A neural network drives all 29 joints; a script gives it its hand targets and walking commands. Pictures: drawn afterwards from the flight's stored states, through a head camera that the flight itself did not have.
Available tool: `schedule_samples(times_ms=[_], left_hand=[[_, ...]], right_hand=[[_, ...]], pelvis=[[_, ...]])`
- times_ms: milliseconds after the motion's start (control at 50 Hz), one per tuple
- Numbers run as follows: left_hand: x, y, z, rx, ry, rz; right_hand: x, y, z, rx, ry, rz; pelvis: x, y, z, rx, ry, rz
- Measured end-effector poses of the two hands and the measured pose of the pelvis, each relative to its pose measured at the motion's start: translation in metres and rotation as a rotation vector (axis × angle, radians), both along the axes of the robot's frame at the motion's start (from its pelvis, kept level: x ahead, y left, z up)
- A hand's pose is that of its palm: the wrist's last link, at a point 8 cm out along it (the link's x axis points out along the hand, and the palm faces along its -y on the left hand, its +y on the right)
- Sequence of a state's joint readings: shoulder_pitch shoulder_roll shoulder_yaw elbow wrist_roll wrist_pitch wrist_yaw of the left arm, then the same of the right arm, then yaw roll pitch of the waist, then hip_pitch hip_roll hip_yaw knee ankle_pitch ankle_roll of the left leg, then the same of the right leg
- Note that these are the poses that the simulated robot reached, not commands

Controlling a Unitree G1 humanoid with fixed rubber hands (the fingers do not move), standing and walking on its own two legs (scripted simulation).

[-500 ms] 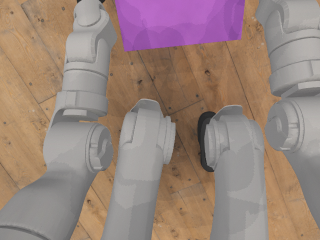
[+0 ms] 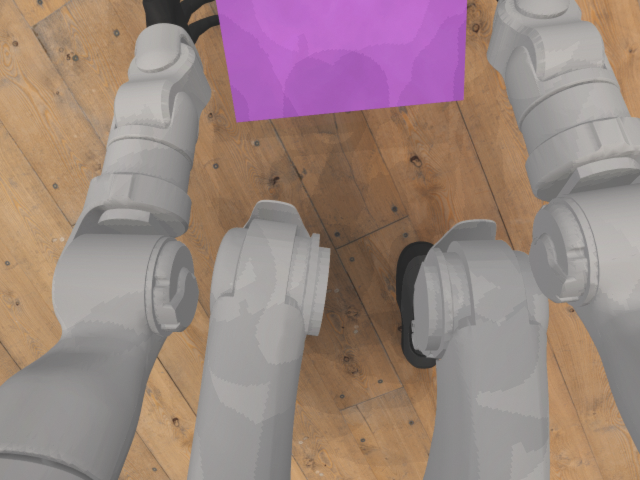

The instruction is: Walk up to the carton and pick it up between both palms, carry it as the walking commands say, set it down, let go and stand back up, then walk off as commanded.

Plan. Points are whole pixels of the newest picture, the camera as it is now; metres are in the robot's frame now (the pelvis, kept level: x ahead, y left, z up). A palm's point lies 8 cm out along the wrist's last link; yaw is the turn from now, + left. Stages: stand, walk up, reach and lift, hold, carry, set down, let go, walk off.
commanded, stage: set down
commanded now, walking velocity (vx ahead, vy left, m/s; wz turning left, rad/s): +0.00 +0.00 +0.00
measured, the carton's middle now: (341, 33) +0.52 +0.05 -0.27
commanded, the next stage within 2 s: none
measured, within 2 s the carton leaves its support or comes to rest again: rests again in 0.22 s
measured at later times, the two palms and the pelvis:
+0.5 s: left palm (174, 26) +0.50 +0.21 -0.18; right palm out of the picture +0.55 -0.12 -0.18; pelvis +0.01 +0.00 -0.01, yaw +0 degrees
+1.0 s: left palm (174, 23) +0.51 +0.21 -0.19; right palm out of the picture +0.55 -0.12 -0.19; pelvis +0.02 +0.00 -0.02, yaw +0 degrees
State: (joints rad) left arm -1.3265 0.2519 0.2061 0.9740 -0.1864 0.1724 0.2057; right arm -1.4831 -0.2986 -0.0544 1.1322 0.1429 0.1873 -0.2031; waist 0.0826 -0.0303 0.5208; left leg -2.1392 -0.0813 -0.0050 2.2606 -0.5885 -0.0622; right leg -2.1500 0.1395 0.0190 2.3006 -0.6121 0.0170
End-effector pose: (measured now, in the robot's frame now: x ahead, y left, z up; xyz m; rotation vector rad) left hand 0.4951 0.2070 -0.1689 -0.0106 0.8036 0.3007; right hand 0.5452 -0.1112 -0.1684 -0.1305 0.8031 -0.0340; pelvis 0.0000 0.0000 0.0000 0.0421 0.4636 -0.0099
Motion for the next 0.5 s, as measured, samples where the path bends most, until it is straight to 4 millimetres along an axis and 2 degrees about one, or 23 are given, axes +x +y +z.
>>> schedule_samples(times_ms=[500], left_hand=[[0.005, 0.001, -0.006, -0.045, 0.023, -0.07]], right_hand=[[0.001, -0.008, -0.007, 0.011, 0.01, 0.009]], pelvis=[[0.011, 0.005, -0.008, -0.015, 0.074, 0.008]])
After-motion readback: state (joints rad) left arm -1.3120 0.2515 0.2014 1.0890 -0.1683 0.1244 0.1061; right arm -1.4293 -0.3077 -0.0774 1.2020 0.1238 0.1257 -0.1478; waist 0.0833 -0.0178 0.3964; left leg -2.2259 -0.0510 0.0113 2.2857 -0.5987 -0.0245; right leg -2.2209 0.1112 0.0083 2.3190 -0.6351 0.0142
